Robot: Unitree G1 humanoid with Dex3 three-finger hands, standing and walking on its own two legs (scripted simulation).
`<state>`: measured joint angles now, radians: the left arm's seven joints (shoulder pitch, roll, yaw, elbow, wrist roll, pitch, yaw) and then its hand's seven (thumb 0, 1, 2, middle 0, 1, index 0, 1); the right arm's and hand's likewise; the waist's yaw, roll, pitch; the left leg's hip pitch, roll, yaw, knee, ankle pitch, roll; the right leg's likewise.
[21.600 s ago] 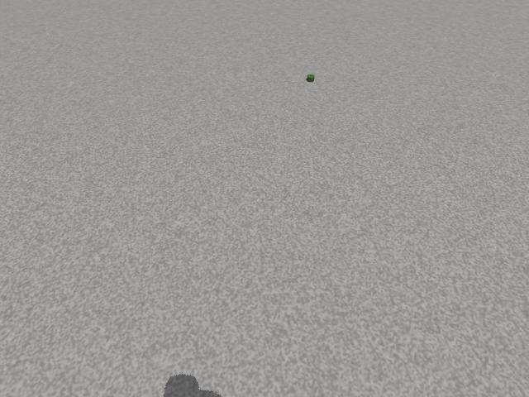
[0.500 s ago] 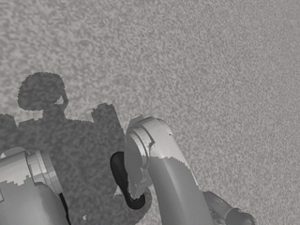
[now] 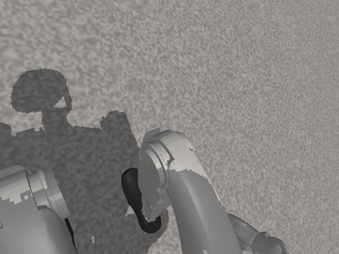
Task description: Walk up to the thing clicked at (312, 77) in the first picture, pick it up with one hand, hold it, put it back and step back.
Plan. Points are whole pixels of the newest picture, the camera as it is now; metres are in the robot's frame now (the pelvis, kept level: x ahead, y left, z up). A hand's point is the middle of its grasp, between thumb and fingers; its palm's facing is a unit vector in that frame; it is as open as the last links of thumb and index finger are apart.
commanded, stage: close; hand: left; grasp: from above
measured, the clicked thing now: out of the picture +0.40 +0.31 -0.29
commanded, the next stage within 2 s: settle in 1.24 s
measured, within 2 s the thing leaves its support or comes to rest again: leaves its support in 1.70 s
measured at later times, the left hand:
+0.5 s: hand out of the picture +0.39 +0.32 -0.27, palm faces -0.44 -0.15 -0.89, open 11.4 cm
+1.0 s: hand out of the picture +0.39 +0.31 -0.27, palm faces -0.43 -0.15 -0.89, open 8.7 cm
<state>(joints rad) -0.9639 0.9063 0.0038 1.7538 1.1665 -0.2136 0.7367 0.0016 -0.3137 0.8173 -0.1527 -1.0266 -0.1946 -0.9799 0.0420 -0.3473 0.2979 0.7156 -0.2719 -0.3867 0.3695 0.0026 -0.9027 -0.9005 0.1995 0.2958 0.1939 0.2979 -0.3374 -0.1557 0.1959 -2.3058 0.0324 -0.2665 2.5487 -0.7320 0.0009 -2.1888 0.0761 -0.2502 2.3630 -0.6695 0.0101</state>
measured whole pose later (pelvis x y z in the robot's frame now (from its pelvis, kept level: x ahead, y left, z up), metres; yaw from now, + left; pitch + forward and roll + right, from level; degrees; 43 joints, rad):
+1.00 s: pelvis -0.01 +0.00 +0.00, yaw +0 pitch +25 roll -15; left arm -0.92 0.90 0.02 1.72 1.19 -0.22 0.74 0.00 0.21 0.55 -0.52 -0.78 -0.63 -0.73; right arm 0.06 -0.36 0.30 0.69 -0.27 -0.35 0.34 0.00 -0.90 -0.90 0.20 0.30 0.19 0.30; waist -0.34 -0.16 0.19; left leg -2.30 0.04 -0.26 2.54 -0.70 0.01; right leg -2.18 0.08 -0.24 2.34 -0.64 0.02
